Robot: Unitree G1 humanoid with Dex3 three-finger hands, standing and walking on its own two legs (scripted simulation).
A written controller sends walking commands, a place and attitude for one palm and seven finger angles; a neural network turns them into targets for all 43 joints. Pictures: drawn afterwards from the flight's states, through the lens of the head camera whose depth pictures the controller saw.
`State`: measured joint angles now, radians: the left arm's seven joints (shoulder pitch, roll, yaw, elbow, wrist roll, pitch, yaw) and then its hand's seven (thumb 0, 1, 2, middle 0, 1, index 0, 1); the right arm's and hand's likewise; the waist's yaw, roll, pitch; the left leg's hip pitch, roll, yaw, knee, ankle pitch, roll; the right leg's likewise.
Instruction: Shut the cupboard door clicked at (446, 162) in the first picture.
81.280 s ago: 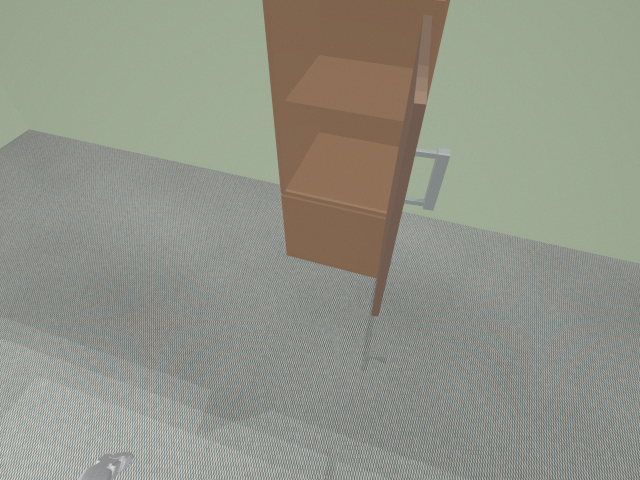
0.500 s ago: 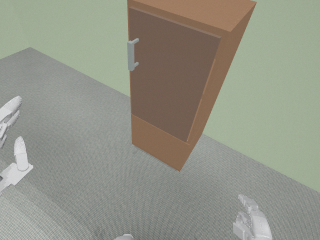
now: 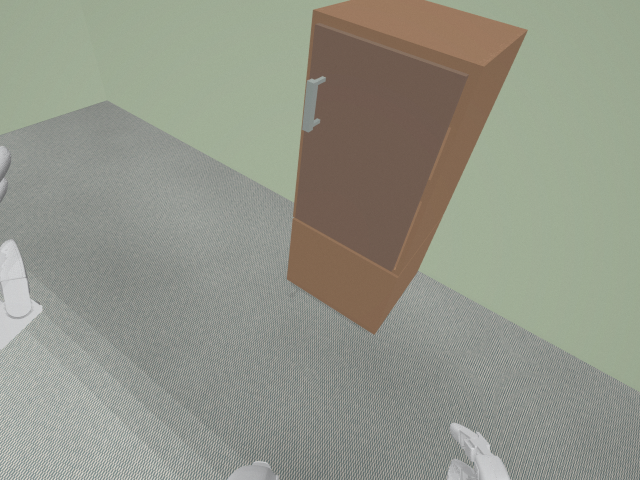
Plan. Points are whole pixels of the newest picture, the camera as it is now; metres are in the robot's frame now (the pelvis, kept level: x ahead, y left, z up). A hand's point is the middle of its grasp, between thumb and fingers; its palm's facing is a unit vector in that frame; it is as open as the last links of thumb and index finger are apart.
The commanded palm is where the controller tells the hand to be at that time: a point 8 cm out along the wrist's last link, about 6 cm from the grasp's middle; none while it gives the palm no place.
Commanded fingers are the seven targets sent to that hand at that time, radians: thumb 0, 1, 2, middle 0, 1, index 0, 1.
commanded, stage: stop stepping back and stand still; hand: left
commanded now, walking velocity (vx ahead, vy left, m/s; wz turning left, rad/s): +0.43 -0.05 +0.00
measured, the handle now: (314, 104) +0.95 +0.10 +0.04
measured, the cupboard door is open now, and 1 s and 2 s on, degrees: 0 0 0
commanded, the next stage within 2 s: let the arm hang, fingers relaxed in 0.86 s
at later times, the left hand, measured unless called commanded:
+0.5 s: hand out of the picture +0.10 +0.30 +0.22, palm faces +0.53 -0.72 -0.46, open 7.4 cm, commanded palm +0.05 +0.31 +0.20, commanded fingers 0.00 0.90 0.90 -0.20 -0.30 -0.20 -0.30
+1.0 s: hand out of the picture +0.12 +0.31 +0.17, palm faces +0.45 -0.73 -0.52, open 7.4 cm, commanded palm none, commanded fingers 0.00 0.90 0.90 -0.20 -0.30 -0.20 -0.30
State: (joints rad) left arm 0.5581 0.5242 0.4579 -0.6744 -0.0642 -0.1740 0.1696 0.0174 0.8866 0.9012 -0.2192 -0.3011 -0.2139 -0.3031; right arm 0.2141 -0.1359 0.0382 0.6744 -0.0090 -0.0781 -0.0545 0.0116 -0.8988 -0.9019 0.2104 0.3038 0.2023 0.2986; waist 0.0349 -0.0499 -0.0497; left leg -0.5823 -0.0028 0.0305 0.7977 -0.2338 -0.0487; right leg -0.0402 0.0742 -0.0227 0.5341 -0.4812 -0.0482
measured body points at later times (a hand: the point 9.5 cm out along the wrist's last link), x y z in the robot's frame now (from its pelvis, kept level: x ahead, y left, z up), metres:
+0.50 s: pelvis -0.10 +0.02 +0.03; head -0.13 +0.01 +0.48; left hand +0.07 +0.33 +0.25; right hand +0.01 -0.25 -0.07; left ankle -0.08 +0.17 -0.63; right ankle -0.05 -0.03 -0.71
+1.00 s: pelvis -0.10 +0.03 +0.01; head -0.11 +0.01 +0.46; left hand +0.09 +0.34 +0.20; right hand +0.05 -0.18 -0.11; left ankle -0.11 +0.18 -0.71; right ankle -0.06 -0.07 -0.72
